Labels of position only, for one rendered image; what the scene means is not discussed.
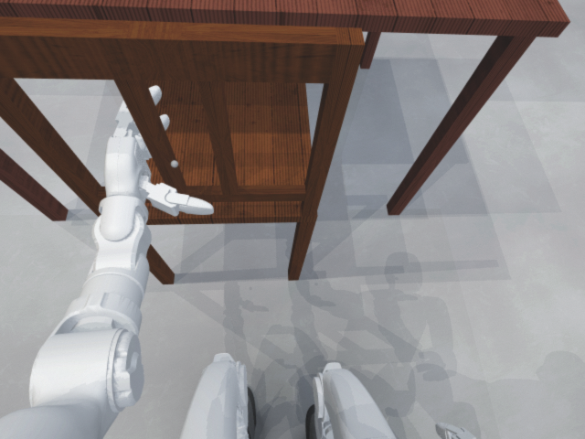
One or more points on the chair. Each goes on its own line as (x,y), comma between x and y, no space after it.
(236,99)

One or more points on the table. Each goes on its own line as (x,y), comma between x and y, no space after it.
(516,23)

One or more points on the robot left forearm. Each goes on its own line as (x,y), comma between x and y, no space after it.
(114,289)

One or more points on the robot left upper arm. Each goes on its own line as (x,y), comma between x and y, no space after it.
(81,382)

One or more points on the left robot hand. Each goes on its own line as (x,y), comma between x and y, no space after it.
(125,161)

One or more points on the right robot shin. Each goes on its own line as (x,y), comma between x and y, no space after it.
(324,430)

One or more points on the robot right thigh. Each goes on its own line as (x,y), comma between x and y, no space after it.
(340,397)

